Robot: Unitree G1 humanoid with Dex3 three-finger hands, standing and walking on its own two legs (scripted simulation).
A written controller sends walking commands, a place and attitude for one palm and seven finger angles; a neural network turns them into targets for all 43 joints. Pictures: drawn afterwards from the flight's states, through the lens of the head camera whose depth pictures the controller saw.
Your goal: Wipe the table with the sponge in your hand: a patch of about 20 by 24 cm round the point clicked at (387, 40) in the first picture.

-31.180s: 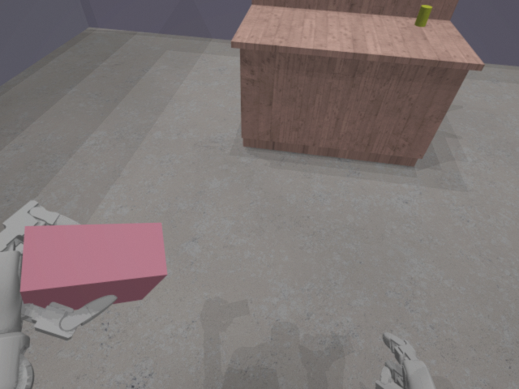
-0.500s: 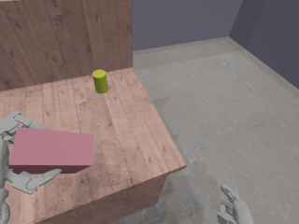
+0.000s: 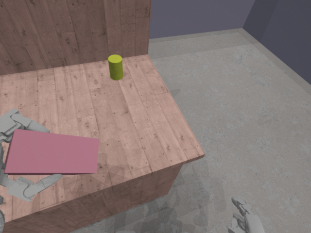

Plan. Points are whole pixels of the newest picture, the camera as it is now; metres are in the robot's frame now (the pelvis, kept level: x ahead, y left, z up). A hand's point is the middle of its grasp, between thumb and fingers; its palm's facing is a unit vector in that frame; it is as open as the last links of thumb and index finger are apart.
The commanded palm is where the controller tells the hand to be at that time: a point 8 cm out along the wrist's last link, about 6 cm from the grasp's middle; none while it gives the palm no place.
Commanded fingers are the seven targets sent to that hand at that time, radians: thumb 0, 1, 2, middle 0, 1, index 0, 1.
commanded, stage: come to a stop and stand still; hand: left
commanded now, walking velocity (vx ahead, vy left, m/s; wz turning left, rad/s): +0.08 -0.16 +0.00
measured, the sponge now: (63, 157) +0.23 +0.21 +0.12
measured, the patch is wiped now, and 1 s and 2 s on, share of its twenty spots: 0.00 0.00 0.00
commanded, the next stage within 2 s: look again from close up in 1.52 s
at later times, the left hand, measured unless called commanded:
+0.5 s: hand out of the picture +0.19 +0.28 +0.17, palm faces +0.32 -0.85 -0.42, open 10.4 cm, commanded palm +0.14 +0.31 +0.18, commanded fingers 0.00 0.10 1.30 -1.20 -1.60 -1.20 -1.60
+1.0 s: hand out of the picture +0.15 +0.33 +0.18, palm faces +0.41 -0.84 -0.35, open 10.4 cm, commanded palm +0.10 +0.36 +0.18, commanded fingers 0.00 0.10 1.30 -1.20 -1.60 -1.20 -1.60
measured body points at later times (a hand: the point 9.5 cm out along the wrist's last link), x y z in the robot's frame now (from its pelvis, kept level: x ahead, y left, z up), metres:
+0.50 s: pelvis -0.03 +0.04 +0.01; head -0.02 +0.06 +0.46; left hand +0.16 +0.33 +0.19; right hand +0.12 -0.20 -0.07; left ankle +0.04 +0.04 -0.73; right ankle -0.04 -0.09 -0.73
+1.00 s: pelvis -0.06 +0.09 -0.02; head -0.05 +0.12 +0.43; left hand +0.12 +0.37 +0.19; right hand +0.11 -0.14 -0.09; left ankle -0.07 +0.25 -0.74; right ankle -0.03 -0.04 -0.73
